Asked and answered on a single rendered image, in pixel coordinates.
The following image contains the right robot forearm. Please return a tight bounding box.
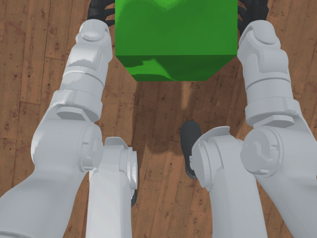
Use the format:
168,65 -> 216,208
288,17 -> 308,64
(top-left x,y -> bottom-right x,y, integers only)
237,20 -> 314,138

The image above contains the right robot upper arm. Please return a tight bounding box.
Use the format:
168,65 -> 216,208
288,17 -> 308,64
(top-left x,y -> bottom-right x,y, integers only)
240,125 -> 317,238

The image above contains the carton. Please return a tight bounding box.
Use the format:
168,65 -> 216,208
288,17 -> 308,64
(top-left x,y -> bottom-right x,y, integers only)
115,0 -> 238,81

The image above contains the left robot forearm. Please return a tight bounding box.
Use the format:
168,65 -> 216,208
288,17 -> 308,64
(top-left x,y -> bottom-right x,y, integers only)
31,19 -> 113,161

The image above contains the left robot foot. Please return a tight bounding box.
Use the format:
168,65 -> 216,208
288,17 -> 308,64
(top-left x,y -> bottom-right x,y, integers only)
131,159 -> 139,208

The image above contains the robot left hand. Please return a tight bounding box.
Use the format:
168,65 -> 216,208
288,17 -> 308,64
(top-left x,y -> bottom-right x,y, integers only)
87,0 -> 115,27

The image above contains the left robot upper arm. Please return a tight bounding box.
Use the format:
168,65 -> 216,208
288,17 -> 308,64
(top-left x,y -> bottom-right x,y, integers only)
0,119 -> 104,238

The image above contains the robot left thigh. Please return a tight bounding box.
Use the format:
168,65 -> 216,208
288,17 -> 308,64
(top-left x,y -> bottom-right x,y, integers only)
86,145 -> 138,238

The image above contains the robot right hand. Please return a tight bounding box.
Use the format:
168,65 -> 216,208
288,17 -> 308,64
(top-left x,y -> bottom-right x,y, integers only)
238,0 -> 269,36

